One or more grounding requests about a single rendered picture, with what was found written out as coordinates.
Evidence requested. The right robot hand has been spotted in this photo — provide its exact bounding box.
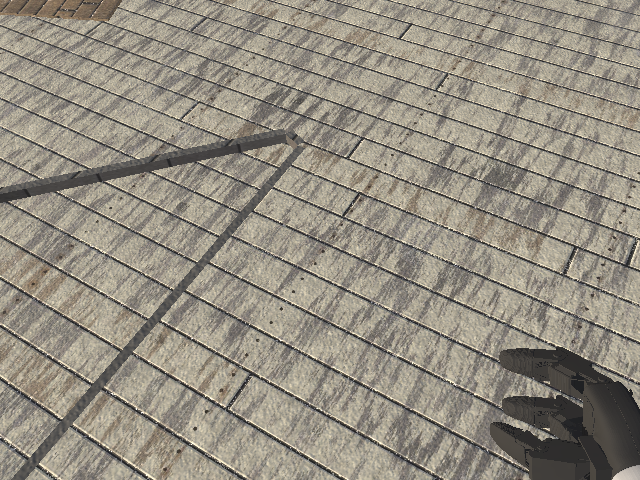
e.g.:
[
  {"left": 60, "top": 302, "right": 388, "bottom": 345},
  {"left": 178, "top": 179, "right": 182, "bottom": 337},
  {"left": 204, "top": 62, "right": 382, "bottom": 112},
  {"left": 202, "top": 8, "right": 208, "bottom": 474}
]
[{"left": 490, "top": 347, "right": 640, "bottom": 480}]

